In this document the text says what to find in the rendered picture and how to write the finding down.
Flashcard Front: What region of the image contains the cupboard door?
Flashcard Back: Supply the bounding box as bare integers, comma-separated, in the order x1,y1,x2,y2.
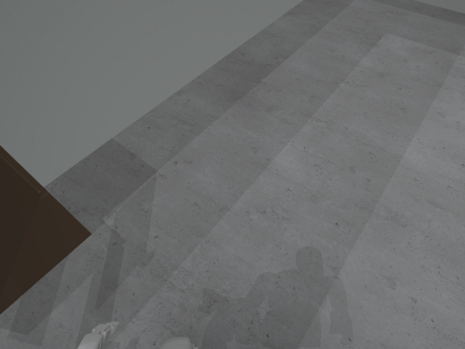
0,157,41,296

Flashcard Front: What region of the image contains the robot left hand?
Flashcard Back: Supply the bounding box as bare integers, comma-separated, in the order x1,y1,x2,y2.
76,321,120,349

